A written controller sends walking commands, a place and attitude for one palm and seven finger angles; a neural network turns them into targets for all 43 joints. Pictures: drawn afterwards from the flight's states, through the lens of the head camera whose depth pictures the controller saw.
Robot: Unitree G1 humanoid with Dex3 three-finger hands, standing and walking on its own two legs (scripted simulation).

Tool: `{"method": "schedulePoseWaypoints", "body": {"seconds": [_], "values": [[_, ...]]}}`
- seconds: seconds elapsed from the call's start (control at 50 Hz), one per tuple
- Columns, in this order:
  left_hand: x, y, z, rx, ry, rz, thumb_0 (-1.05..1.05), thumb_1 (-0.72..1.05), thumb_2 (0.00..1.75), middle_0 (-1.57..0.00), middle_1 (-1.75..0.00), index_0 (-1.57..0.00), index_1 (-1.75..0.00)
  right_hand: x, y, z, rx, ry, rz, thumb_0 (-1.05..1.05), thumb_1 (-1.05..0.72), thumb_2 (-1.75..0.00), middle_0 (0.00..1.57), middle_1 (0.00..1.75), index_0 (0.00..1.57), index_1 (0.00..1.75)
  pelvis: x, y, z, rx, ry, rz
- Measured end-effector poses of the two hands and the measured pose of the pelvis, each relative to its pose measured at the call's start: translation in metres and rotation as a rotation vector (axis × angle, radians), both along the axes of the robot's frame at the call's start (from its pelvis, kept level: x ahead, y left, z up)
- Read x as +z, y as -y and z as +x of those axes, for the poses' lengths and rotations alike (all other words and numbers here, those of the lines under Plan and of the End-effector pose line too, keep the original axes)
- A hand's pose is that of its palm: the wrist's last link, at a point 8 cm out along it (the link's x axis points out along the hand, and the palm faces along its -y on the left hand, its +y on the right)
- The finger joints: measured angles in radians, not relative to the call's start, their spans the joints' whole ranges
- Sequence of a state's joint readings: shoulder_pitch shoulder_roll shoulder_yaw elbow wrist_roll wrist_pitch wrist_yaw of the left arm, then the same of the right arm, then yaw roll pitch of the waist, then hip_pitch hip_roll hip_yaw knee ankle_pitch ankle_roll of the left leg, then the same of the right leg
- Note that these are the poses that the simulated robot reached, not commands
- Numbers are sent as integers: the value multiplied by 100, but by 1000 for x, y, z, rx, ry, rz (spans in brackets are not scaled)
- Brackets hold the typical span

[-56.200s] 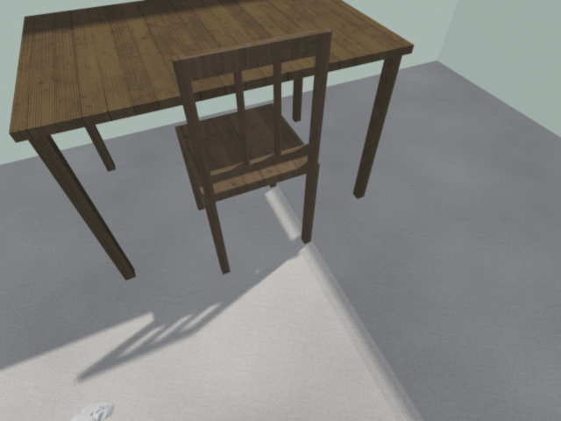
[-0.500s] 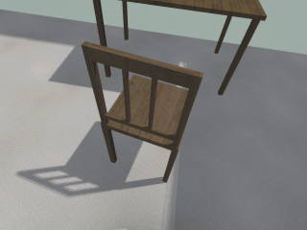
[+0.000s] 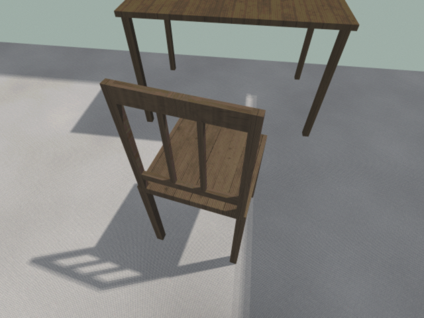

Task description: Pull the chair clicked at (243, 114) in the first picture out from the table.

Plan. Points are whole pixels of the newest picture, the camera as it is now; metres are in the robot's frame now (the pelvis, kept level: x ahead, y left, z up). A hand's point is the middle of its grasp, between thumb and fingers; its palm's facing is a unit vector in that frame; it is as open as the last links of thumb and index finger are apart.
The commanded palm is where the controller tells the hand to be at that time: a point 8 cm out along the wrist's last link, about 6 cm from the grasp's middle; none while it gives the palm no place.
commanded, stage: let the arm hang, fingers relaxed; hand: left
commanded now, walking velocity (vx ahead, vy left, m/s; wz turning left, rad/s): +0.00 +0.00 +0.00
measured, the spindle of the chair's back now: (168, 151) +0.56 +0.16 -0.08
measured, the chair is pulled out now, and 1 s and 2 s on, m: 0.76 0.76 0.76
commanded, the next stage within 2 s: look to check the result in 0.18 s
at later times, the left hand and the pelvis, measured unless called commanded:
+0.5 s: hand out of the picture +0.00 +0.16 -0.17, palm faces +0.02 -0.98 -0.18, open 7.4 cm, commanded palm none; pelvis +0.01 +0.00 +0.00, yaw +0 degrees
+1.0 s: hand out of the picture +0.00 +0.16 -0.17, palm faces +0.03 -0.98 -0.17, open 7.4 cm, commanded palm none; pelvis +0.01 +0.00 +0.00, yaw +0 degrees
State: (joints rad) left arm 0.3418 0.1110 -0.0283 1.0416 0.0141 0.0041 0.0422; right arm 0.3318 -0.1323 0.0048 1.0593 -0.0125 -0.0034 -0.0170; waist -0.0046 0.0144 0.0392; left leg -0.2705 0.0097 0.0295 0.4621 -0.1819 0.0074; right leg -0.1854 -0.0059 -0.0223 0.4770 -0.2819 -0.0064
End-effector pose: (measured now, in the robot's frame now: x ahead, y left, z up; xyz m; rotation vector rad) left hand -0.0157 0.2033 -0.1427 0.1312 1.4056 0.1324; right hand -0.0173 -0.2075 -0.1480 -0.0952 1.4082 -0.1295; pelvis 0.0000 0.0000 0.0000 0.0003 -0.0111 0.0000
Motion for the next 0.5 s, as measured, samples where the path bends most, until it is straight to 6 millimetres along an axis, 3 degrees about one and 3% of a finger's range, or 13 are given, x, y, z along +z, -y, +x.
{"method": "schedulePoseWaypoints", "body": {"seconds": [0.5], "values": [[1,-2,15,9,-1,10,0,91,90,-20,-30,-20,-30,2,1,5,-10,-31,-5,1,-91,-90,20,30,19,30,2,5,10,1,1,-4]]}}
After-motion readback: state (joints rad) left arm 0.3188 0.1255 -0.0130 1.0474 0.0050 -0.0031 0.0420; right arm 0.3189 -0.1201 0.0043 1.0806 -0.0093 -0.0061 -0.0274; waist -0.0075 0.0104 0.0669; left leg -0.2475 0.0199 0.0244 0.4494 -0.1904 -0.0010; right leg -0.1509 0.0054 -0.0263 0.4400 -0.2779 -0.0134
